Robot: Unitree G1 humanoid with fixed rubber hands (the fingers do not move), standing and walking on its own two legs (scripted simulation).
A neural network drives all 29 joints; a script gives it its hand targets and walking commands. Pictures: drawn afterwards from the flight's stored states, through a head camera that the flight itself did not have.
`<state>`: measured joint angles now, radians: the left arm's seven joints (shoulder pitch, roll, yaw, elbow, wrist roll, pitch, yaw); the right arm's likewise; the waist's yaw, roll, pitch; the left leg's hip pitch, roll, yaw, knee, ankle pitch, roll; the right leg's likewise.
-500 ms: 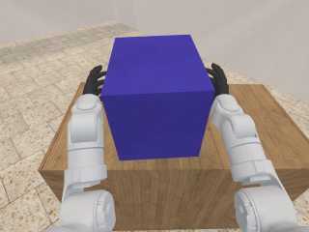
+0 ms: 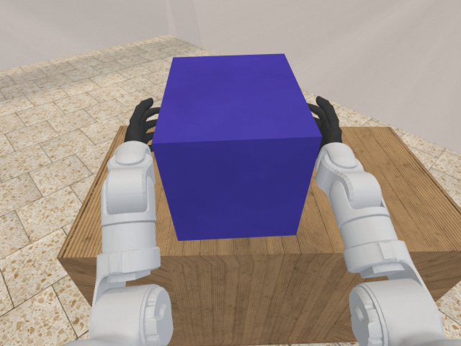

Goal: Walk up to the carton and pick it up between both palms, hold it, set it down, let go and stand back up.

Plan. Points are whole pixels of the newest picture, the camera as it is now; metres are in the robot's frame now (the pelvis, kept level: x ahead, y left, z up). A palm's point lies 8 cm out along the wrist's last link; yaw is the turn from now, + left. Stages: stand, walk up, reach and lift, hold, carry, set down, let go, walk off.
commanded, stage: hold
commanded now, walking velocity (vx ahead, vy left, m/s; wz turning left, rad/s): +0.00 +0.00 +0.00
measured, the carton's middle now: (233, 143) +0.42 +0.00 +0.16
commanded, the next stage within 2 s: set down in 0.36 s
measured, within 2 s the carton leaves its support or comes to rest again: neither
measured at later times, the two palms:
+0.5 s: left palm (138, 145) +0.36 +0.15 +0.20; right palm (325, 144) +0.36 -0.15 +0.20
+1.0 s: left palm (152, 162) +0.39 +0.14 +0.15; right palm (320, 169) +0.37 -0.16 +0.14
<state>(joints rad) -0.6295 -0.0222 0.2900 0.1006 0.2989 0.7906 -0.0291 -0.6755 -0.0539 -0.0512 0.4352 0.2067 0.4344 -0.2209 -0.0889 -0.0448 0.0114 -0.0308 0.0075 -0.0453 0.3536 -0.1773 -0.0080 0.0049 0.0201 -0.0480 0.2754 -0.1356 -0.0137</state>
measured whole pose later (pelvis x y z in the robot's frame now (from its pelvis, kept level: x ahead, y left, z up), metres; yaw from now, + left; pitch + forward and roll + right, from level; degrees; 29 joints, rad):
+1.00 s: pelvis +0.02 +0.00 +0.00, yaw +1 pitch -9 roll -1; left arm -0.55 -0.04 0.24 0.27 0.29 0.46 -0.02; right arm -0.51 0.02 -0.13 0.54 0.06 0.02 -0.16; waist -0.07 -0.08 0.10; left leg 0.04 0.00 -0.05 0.32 -0.19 0.00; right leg 0.07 0.01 -0.06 0.25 -0.16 -0.01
